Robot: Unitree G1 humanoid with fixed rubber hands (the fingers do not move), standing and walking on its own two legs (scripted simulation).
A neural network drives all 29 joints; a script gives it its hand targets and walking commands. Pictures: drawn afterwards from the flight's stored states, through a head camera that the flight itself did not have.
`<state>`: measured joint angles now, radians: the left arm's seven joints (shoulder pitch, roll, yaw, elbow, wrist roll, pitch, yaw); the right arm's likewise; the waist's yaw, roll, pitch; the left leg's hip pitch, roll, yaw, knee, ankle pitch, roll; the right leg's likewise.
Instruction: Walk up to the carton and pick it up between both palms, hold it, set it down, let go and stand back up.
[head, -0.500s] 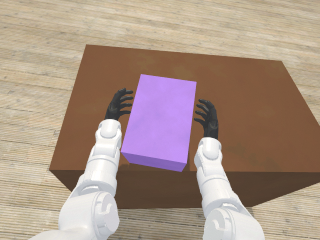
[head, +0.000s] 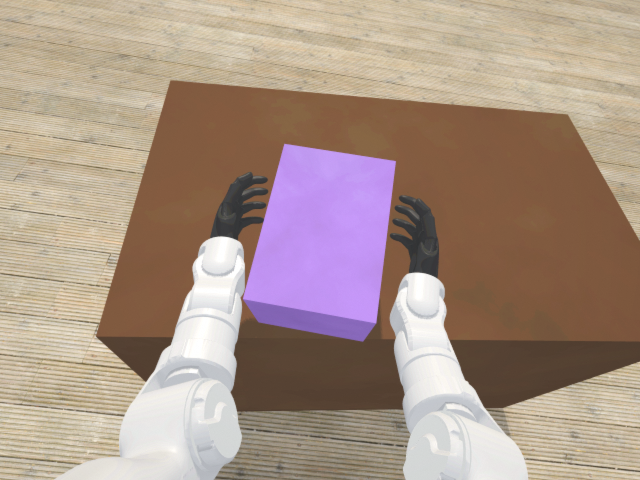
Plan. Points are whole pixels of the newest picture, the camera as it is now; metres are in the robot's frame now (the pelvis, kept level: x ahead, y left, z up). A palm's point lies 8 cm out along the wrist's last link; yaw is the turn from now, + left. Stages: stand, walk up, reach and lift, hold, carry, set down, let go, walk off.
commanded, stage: set down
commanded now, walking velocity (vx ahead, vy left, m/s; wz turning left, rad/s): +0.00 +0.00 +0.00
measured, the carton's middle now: (324, 244) +0.42 -0.02 -0.03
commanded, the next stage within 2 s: none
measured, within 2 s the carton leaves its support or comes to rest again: rests again in 1.34 s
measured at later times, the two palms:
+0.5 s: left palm (234, 233) +0.40 +0.11 +0.02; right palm (420, 268) +0.36 -0.14 +0.02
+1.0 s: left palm (236, 233) +0.40 +0.11 +0.01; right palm (421, 272) +0.36 -0.14 +0.02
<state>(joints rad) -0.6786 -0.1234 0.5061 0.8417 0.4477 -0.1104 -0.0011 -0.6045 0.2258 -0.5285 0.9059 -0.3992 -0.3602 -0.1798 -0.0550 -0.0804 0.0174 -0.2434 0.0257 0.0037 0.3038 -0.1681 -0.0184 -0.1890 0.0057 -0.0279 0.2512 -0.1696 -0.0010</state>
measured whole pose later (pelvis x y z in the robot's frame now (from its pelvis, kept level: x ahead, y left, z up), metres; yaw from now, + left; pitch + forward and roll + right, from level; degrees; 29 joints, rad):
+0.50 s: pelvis +0.00 +0.00 +0.00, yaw +0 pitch +9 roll -1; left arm -0.69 -0.14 0.53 0.85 0.48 -0.18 -0.02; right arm -0.60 0.23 -0.57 0.91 -0.43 -0.40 -0.18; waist -0.06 -0.08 0.02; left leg -0.31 0.03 0.00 0.32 -0.17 -0.02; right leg -0.25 0.01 -0.03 0.27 -0.17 0.00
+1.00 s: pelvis +0.00 +0.00 +0.00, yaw +0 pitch +11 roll -1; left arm -0.72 -0.14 0.57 0.87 0.52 -0.23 -0.03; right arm -0.61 0.23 -0.61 0.91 -0.47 -0.44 -0.17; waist -0.06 -0.07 0.01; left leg -0.36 0.03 0.00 0.34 -0.17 -0.02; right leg -0.31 0.01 -0.03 0.29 -0.17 0.00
